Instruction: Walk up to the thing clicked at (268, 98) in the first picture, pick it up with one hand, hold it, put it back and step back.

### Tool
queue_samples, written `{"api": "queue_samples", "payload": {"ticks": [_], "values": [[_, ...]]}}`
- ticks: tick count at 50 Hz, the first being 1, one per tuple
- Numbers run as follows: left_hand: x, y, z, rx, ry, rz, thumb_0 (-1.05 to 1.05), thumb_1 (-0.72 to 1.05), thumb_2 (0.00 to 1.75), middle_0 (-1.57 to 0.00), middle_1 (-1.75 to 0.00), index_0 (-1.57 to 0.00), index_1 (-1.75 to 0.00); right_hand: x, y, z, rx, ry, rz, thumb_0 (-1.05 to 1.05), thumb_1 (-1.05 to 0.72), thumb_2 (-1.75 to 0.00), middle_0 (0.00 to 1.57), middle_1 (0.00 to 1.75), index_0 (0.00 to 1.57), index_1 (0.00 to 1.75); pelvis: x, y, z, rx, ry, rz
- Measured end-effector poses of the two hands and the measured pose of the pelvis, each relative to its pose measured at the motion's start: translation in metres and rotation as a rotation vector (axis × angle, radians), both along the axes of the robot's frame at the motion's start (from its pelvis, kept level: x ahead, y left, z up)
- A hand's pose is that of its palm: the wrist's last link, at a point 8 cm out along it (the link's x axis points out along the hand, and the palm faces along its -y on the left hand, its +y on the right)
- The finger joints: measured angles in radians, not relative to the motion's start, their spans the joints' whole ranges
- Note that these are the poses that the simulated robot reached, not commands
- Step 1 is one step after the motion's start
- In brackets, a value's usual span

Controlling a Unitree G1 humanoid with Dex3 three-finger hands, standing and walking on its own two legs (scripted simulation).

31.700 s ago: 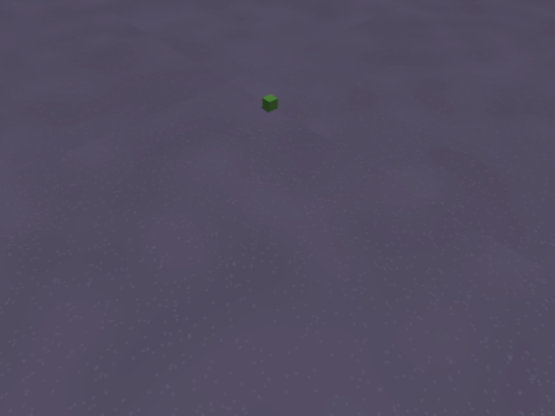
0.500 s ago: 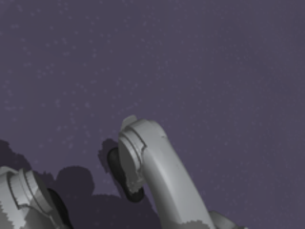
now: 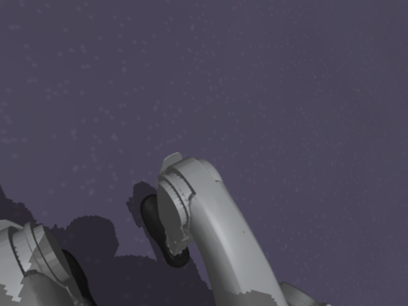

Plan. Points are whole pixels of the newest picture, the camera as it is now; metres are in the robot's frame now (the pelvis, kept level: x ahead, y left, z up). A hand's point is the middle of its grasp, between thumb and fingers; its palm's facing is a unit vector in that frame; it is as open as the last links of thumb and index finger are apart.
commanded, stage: open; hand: left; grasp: from above
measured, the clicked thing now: out of the picture +0.43 +0.32 -0.29
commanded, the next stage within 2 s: withdraw in 0.34 s
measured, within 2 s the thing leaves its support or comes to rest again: neither
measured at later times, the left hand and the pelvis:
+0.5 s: hand out of the picture +0.44 +0.31 -0.25, palm faces -0.26 -0.37 -0.89, open 13.9 cm; pelvis +0.00 +0.00 +0.01, yaw +0 degrees
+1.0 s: hand out of the picture +0.42 +0.32 -0.10, palm faces -0.44 -0.22 -0.87, open 14.2 cm; pelvis +0.00 +0.00 +0.03, yaw +7 degrees
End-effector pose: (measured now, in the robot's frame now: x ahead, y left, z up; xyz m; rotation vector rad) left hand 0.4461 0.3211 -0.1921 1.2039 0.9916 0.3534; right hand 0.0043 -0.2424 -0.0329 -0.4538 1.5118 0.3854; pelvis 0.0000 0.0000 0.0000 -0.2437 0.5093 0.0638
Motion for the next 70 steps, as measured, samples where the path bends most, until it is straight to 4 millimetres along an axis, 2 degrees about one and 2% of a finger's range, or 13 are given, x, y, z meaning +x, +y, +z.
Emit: {"api": "queue_samples", "payload": {"ticks": [9, 22, 31, 34, 38, 42, 46, 51, 55, 62, 66, 70], "values": [[-0.005, 0.001, -0.001, -0.009, 0.011, -0.008, 0.0, -0.41, 0.9, -0.26, -0.87, -0.24, -0.89, 0.002, 0.004, 0.0, 0.005, -0.013, 0.007, 0.0, -0.91, -0.9, 0.2, 0.3, 0.2, 0.29, -0.001, 0.0, 0.002, 0.0, 0.0, 0.004], [0.0, -0.002, -0.002, -0.004, -0.003, -0.013, 0.0, -0.53, 1.03, -0.16, -0.97, -0.14, -1.0, 0.001, 0.004, 0.005, 0.003, 0.002, 0.012, 0.0, -0.91, -0.9, 0.2, 0.3, 0.2, 0.29, 0.0, 0.0, 0.005, -0.003, 0.005, 0.003], [0.009, -0.003, 0.006, -0.021, -0.036, -0.015, 0.0, -0.53, 1.02, -0.11, -1.01, -0.11, -1.01, -0.001, 0.001, 0.006, 0.004, 0.007, -0.006, 0.0, -0.92, -0.91, 0.2, 0.3, 0.2, 0.29, 0.001, -0.001, 0.006, 0.003, 0.011, 0.003], [0.02, 0.0, 0.023, -0.029, -0.098, -0.044, 0.0, -0.53, 1.01, -0.1, -1.01, -0.1, -1.01, 0.001, 0.0, 0.003, 0.006, 0.001, -0.033, 0.0, -0.92, -0.91, 0.2, 0.3, 0.2, 0.29, 0.003, -0.002, 0.007, 0.009, 0.025, 0.004], [0.028, 0.006, 0.064, 0.024, -0.14, -0.164, 0.0, -0.54, 1.01, -0.1, -1.01, -0.1, -1.01, 0.014, -0.004, -0.009, 0.016, -0.035, -0.088, 0.0, -0.93, -0.91, 0.2, 0.3, 0.2, 0.29, 0.009, -0.003, 0.009, 0.023, 0.058, 0.01], [0.015, 0.014, 0.104, 0.087, -0.061, -0.26, 0.0, -0.54, 1.02, -0.09, -1.01, -0.09, -1.01, 0.039, -0.01, -0.026, 0.032, -0.11, -0.14, 0.0, -0.93, -0.91, 0.2, 0.3, 0.2, 0.29, 0.012, -0.002, 0.014, 0.039, 0.08, 0.02], [-0.004, 0.014, 0.133, 0.065, 0.021, -0.332, 0.0, -0.55, 1.02, -0.09, -1.01, -0.08, -1.01, 0.068, -0.01, -0.036, 0.052, -0.197, -0.146, 0.0, -0.93, -0.91, 0.2, 0.3, 0.2, 0.29, 0.007, -0.001, 0.023, 0.069, 0.067, 0.039], [-0.017, 0.003, 0.155, -0.029, 0.053, -0.47, 0.0, -0.55, 1.03, -0.09, -1.01, -0.08, -1.02, 0.098, -0.013, -0.031, 0.022, -0.294, -0.111, 0.0, -0.93, -0.91, 0.2, 0.3, 0.2, 0.29, -0.005, -0.005, 0.034, 0.096, 0.033, 0.064], [-0.021, 0.002, 0.166, -0.04, 0.053, -0.595, 0.0, -0.55, 1.03, -0.09, -1.0, -0.08, -1.02, 0.109, -0.02, -0.023, -0.052, -0.331, -0.097, 0.0, -0.92, -0.91, 0.2, 0.3, 0.2, 0.29, -0.01, -0.008, 0.04, 0.105, 0.024, 0.075], [-0.025, 0.028, 0.164, -0.011, 0.084, -0.668, 0.0, -0.52, 1.04, -0.1, -0.99, -0.09, -1.01, 0.106, -0.031, -0.015, -0.184, -0.307, -0.098, 0.0, -0.91, -0.91, 0.2, 0.3, 0.2, 0.29, -0.009, -0.009, 0.039, 0.106, 0.046, 0.079], [-0.023, 0.038, 0.146, -0.018, 0.102, -0.672, 0.0, -0.51, 1.05, -0.11, -1.0, -0.1, -1.01, 0.096, -0.032, -0.014, -0.231, -0.256, -0.091, 0.0, -0.91, -0.9, 0.2, 0.3, 0.2, 0.29, -0.007, -0.008, 0.035, 0.098, 0.061, 0.077], [-0.016, 0.029, 0.119, -0.037, 0.099, -0.713, 0.0, -0.52, 1.03, -0.1, -1.01, -0.1, -1.02, 0.083, -0.03, -0.016, -0.261, -0.19, -0.084, 0.0, -0.91, -0.9, 0.2, 0.3, 0.2, 0.29, -0.004, -0.005, 0.03, 0.086, 0.074, 0.078]]}}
